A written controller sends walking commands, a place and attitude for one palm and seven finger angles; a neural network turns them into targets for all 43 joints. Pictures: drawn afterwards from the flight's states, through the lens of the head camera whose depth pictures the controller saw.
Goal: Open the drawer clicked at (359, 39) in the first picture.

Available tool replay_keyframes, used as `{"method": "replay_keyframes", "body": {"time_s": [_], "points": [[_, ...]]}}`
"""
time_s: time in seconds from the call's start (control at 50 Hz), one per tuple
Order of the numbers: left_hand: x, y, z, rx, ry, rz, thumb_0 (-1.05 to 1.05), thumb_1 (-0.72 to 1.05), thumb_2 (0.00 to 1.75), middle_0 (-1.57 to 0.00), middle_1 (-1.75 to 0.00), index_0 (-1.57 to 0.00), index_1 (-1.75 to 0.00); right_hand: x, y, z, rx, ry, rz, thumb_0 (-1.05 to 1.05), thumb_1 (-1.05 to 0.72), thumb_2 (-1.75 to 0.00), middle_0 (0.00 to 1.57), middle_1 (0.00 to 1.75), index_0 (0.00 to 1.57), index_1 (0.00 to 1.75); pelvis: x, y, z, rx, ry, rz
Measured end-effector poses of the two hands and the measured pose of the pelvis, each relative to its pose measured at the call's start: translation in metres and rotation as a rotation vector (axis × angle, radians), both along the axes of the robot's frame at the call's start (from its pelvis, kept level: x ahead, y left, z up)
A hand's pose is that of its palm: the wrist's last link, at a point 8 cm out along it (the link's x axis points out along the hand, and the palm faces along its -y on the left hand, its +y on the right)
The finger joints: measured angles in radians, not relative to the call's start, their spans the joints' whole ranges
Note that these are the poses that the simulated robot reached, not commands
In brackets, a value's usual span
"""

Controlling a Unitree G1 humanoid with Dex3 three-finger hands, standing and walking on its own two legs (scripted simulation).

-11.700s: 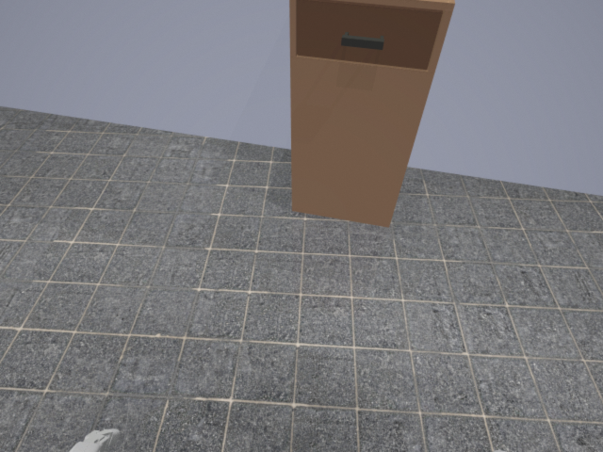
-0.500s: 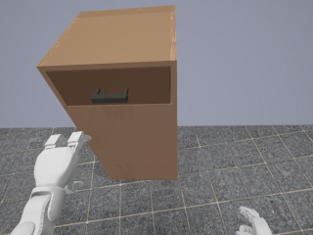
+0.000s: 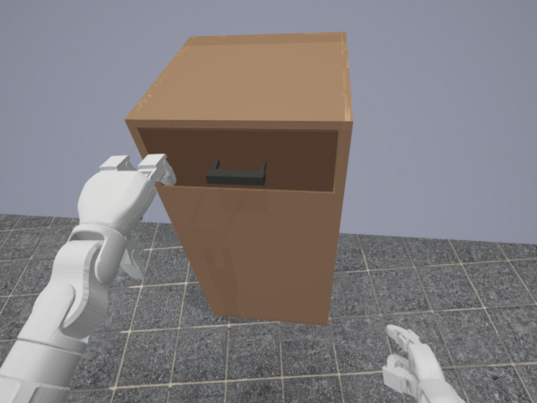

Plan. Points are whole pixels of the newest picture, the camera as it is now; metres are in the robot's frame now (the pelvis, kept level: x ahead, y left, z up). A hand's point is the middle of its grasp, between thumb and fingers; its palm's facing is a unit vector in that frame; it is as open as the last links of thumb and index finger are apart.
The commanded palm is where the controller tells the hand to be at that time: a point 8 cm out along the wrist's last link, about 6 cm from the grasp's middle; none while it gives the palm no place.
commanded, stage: raise the hand with hooked fingers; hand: left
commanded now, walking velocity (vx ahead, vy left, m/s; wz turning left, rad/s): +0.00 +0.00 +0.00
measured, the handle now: (237, 170) +0.54 +0.16 +0.03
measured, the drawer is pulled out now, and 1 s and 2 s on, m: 0.00 0.00 0.00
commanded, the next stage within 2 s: move the hooked fingers above the handle in 0.44 s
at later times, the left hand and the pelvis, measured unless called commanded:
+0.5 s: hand (118, 213) +0.31 +0.27 +0.14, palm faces +0.10 -0.05 -0.99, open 13.9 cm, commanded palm +0.27 +0.27 +0.20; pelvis +0.00 +0.02 +0.00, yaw +1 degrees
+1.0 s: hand (160, 201) +0.35 +0.23 +0.13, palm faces +0.06 -0.04 -1.00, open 13.9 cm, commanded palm +0.33 +0.23 +0.19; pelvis +0.00 -0.01 +0.00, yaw +0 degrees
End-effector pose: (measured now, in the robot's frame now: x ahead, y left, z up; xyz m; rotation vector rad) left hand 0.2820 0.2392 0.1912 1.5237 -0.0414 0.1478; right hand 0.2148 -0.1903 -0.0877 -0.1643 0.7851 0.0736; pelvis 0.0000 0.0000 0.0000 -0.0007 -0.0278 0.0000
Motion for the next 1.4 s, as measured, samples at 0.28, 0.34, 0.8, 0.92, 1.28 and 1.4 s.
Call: {"method": "replay_keyframes", "body": {"time_s": [0.28,0.34,0.8,0.92,1.28,1.4], "points": [[0.007,0.021,0.004,0.002,0.055,-0.072,0.0,-0.49,0.3,-0.32,-1.2,-0.31,-1.2,-0.035,-0.002,-0.018,-0.035,0.126,-0.008,0.01,-0.91,-0.9,0.2,0.3,0.2,0.3,0.0,0.02,0.001,-0.01,0.022,0.009],[0.004,0.023,0.003,0.003,0.043,-0.088,0.0,-0.49,0.3,-0.32,-1.2,-0.32,-1.21,-0.041,-0.004,-0.022,-0.043,0.154,-0.009,0.01,-0.91,-0.9,0.2,0.3,0.2,0.3,0.0,0.021,0.001,-0.011,0.027,0.011],[0.022,-0.002,-0.006,0.002,0.048,-0.1,0.0,-0.5,0.3,-0.32,-1.2,-0.32,-1.21,-0.022,-0.004,-0.016,-0.029,0.106,0.009,0.01,-0.91,-0.9,0.2,0.3,0.2,0.3,-0.003,0.008,0.001,-0.004,0.042,0.023],[0.039,-0.008,-0.006,0.007,0.044,-0.076,0.0,-0.5,0.3,-0.32,-1.2,-0.32,-1.21,-0.029,-0.018,-0.019,-0.025,0.13,-0.026,0.01,-0.91,-0.9,0.2,0.3,0.2,0.3,0.001,0.0,0.001,-0.001,0.054,0.009],[0.072,-0.033,-0.023,0.007,0.076,-0.079,0.0,-0.49,0.3,-0.32,-1.2,-0.32,-1.21,-0.052,-0.065,-0.032,-0.069,0.209,-0.125,0.01,-0.91,-0.9,0.2,0.3,0.2,0.3,0.009,-0.022,-0.001,0.011,0.09,0.0],[0.083,-0.038,-0.024,0.01,0.09,-0.064,0.0,-0.49,0.3,-0.32,-1.2,-0.32,-1.21,-0.052,-0.072,-0.033,-0.072,0.211,-0.14,0.01,-0.91,-0.9,0.2,0.3,0.2,0.3,0.011,-0.026,-0.002,0.012,0.101,0.003]]}}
